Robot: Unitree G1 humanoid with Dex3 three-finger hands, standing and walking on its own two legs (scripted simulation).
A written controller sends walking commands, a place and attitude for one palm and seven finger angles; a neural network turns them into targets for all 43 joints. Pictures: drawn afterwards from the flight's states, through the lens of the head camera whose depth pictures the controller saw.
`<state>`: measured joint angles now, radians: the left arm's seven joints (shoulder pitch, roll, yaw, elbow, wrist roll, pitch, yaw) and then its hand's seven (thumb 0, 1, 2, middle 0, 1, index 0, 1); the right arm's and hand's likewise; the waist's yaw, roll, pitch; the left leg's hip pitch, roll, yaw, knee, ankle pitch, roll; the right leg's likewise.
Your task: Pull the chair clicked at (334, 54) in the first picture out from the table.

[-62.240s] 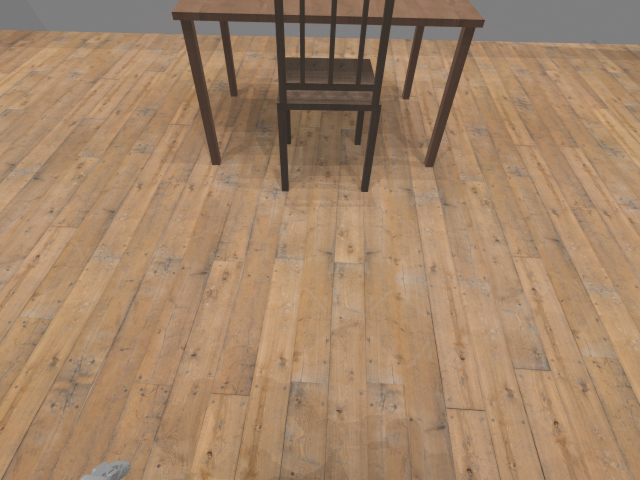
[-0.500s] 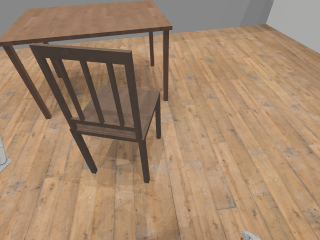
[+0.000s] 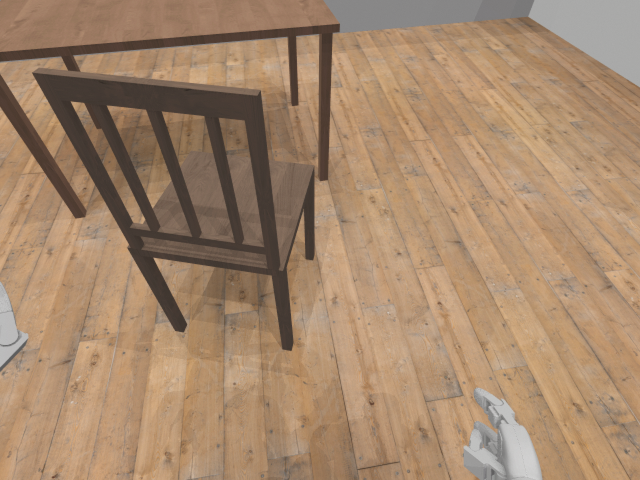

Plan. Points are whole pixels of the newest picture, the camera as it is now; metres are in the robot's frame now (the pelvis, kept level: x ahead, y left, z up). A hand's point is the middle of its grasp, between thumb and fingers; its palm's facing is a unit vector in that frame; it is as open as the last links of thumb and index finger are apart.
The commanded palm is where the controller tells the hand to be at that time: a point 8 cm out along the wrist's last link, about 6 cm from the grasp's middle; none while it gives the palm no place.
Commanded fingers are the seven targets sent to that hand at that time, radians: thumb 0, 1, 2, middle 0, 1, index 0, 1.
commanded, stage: stop stepping back and stand still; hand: left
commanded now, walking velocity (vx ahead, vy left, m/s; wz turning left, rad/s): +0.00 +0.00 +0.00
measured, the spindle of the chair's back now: (178, 181) +0.67 +0.33 -0.06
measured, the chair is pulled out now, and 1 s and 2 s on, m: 0.57 0.57 0.57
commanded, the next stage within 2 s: let the arm hang, fingers relaxed in 0.38 s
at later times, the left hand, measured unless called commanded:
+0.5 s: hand (37, 346) +0.21 +0.27 +0.14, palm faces +0.35 -0.79 -0.51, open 7.4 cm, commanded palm none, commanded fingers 0.00 0.90 0.90 -0.20 -0.30 -0.20 -0.30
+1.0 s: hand out of the picture -0.06 +0.19 -0.17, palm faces +0.08 -0.97 -0.24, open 7.2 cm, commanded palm none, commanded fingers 0.00 0.90 0.90 -0.20 -0.30 -0.20 -0.30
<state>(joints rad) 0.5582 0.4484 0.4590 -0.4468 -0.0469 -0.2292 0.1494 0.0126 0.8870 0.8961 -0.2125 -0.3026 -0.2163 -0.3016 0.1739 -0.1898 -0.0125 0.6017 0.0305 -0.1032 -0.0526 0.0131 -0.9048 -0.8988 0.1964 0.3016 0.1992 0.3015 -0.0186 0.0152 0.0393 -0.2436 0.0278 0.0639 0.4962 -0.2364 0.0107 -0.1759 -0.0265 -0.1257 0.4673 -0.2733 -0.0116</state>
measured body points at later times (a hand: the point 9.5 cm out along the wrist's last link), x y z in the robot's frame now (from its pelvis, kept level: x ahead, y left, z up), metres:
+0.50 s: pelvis +0.00 +0.01 +0.00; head +0.03 +0.01 +0.45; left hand +0.18 +0.31 +0.17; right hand +0.18 -0.22 -0.08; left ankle +0.02 +0.11 -0.74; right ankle -0.01 -0.11 -0.74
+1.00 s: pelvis -0.02 -0.01 +0.00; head +0.01 -0.01 +0.45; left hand -0.06 +0.24 -0.15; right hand -0.01 -0.24 -0.16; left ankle +0.02 +0.11 -0.74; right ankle -0.01 -0.11 -0.74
